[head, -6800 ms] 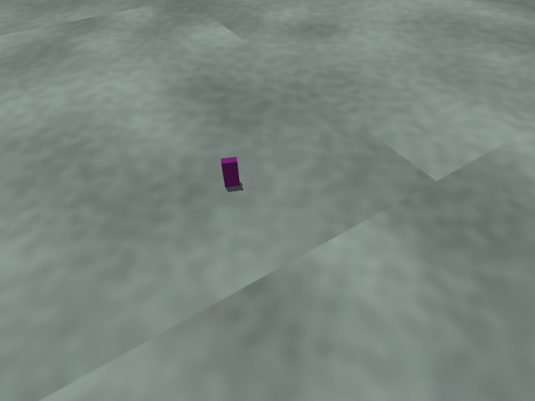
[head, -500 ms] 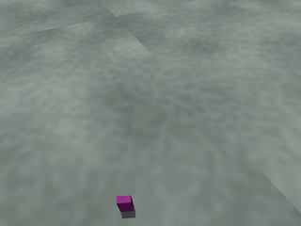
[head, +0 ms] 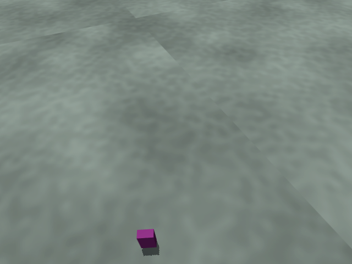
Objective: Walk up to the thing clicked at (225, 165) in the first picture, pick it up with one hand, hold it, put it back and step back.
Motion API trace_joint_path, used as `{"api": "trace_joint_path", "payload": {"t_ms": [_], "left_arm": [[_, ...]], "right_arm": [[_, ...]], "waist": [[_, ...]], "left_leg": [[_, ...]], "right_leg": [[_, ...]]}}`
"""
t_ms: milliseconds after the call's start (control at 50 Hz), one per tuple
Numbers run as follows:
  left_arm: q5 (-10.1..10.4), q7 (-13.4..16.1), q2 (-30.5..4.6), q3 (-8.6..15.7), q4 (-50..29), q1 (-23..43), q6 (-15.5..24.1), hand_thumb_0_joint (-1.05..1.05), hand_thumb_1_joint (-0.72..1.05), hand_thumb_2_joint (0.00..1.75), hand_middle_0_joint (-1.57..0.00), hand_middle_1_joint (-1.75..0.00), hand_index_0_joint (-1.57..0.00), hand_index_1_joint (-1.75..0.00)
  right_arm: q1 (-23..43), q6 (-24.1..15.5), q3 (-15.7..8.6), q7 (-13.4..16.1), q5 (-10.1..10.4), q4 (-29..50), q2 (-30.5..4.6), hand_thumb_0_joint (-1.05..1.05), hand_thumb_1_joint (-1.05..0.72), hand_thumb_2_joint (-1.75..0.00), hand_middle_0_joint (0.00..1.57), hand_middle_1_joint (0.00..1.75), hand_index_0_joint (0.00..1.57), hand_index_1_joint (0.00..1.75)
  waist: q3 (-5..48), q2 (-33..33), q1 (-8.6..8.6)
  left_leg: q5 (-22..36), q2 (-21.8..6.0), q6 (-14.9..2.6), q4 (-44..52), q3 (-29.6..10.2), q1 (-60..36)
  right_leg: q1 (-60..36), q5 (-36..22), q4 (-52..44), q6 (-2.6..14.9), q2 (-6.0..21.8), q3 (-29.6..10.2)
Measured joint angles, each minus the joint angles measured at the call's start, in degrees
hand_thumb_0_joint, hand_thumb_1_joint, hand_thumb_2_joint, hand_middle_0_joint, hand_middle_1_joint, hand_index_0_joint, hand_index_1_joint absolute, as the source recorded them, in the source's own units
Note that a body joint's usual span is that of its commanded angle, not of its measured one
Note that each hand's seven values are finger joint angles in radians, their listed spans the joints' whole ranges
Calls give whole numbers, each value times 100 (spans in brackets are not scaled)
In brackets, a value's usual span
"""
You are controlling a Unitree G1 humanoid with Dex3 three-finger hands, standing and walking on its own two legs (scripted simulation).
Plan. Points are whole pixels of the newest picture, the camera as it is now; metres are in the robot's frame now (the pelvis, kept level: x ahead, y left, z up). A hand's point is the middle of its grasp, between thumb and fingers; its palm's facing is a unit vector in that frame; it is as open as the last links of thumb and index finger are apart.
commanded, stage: stand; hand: left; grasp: from the side
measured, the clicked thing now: (147, 238) +0.38 +0.19 -0.70
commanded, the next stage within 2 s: go down in 0.48 s
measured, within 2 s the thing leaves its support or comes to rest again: neither
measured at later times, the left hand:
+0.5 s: hand out of the picture +0.08 +0.25 -0.16, palm faces -0.03 -0.94 -0.35, open 7.4 cm
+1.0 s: hand out of the picture +0.15 +0.27 -0.18, palm faces +0.05 -0.94 -0.33, open 14.7 cm
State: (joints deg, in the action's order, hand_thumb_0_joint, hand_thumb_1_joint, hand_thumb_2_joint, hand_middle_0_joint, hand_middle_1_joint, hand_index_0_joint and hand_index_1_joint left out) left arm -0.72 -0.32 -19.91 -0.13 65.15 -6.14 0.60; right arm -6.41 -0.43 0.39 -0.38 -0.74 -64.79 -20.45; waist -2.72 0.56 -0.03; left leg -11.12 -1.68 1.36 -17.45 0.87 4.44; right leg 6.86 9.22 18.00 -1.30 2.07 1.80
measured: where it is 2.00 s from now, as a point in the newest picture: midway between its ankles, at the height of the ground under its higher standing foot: outside the picture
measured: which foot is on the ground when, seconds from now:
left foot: down 0.00-1.00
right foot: down 0.00-1.00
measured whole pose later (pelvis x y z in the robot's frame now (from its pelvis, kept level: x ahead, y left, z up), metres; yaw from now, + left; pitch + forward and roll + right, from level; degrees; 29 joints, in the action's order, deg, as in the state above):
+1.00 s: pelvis -0.01 +0.01 -0.04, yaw +0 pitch +10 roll -1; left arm -3.5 -3.7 -19.7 13.1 49.5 -3.4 -4.3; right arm -14.9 -3.2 -1.5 0.8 1.2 -39.0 -14.2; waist 2.6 0.1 2.3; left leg -23.5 -2.4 0.9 -46.6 0.3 33.3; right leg 34.8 19.9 44.5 -1.4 1.9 1.2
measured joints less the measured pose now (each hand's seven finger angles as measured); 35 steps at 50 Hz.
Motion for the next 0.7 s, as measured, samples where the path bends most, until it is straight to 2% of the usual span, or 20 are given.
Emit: {"api": "trace_joint_path", "payload": {"t_ms": [600, 660, 700], "left_arm": [[2, 25, 13, -8, -28, -4, 28, 1, 90, 90, -20, -30, -20, -30], [136, 109, 112, 177, -332, 135, 105, 1, 86, 85, -17, -26, -17, -26], [65, 72, 150, 399, -262, 488, 117, 1, 80, 79, -13, -21, -13, -21]], "right_arm": [[27, 10, -19, 12, 6, 44, 1, 0, -90, -90, 20, 30, 21, 30], [-229, -81, -17, 163, 231, 787, 62, 0, -92, -91, 20, 29, 21, 30], [-316, -146, -47, 207, 280, 1183, 170, 0, -94, -91, 20, 29, 21, 30]], "waist": [[5, -6, 3], [13, -8, 26], [-9, -27, 36]], "left_leg": [[-65, -8, 0, -12, -35, -45], [-190, 10, -18, -403, -74, 414], [-288, 2, -17, -732, -90, 802]], "right_leg": [[-88, 46, -47, -5, -6, 39], [347, 172, 324, 4, 21, 63], [715, 254, 614, 15, 20, 66]]}}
